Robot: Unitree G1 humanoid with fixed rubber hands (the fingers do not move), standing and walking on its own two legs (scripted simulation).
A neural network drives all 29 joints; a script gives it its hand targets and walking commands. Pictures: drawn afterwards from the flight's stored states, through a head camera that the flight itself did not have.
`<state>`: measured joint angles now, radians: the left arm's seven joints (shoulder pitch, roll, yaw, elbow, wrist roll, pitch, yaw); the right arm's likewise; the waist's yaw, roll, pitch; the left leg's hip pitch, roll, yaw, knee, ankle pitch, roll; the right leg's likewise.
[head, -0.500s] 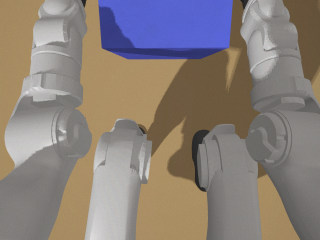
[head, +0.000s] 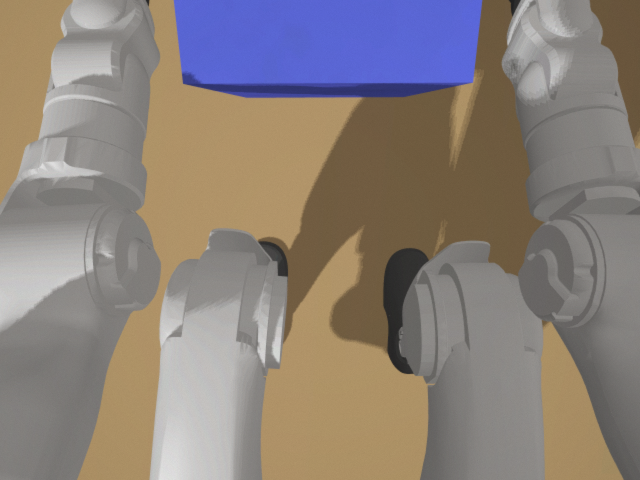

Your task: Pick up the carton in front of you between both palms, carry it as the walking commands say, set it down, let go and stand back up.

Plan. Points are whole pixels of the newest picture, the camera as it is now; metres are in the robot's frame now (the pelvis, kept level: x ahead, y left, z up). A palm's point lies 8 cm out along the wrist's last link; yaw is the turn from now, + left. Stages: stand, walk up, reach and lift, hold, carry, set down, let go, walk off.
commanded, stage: set down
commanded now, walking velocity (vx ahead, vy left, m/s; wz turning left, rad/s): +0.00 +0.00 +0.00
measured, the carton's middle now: out of the picture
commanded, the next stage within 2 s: let go in 1.18 s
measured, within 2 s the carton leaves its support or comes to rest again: neither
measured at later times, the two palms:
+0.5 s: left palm out of the picture +0.55 +0.23 -0.06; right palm out of the picture +0.56 -0.14 -0.06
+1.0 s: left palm out of the picture +0.55 +0.24 +0.10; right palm out of the picture +0.57 -0.16 +0.09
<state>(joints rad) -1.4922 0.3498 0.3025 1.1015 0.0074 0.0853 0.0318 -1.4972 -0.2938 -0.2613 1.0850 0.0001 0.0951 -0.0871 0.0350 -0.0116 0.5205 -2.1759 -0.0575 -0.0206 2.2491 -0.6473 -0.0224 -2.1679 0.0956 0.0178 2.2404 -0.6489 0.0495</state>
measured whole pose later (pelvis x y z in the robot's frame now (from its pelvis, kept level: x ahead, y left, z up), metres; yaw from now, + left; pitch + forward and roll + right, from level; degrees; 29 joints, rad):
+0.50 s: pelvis -0.01 +0.00 +0.06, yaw +0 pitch +40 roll -2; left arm -1.46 0.38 0.19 1.09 -0.12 0.15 0.08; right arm -1.45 -0.32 -0.21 1.08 0.11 0.16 -0.13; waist 0.04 -0.01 0.20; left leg -2.15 -0.04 -0.02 2.02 -0.56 0.00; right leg -2.13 0.06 0.01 2.00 -0.57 0.03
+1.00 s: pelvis +0.01 +0.00 +0.19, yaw +1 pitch +47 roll -1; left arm -1.28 0.37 0.26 0.91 -0.08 0.21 0.01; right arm -1.28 -0.29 -0.25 0.87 0.06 0.23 -0.10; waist 0.03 -0.02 0.00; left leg -1.88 -0.05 -0.04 1.50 -0.45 -0.01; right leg -1.87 0.06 0.03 1.50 -0.46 0.02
